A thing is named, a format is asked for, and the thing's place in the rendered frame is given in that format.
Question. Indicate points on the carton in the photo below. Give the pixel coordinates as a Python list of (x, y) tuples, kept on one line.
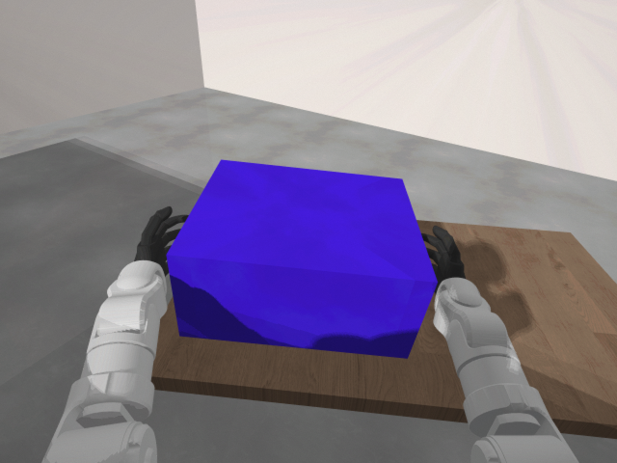
[(302, 258)]

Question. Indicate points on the robot left upper arm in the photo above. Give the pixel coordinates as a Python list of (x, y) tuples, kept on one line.
[(125, 442)]

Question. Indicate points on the robot left forearm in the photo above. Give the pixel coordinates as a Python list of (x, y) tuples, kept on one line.
[(115, 384)]

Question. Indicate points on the robot right upper arm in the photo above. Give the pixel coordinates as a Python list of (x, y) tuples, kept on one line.
[(520, 449)]

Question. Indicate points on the right robot hand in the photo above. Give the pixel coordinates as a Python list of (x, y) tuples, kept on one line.
[(447, 258)]

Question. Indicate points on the table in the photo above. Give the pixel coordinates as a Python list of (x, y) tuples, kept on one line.
[(558, 305)]

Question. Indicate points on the robot right forearm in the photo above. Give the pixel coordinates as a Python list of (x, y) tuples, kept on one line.
[(499, 400)]

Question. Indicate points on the left robot hand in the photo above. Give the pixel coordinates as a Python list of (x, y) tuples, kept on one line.
[(155, 238)]

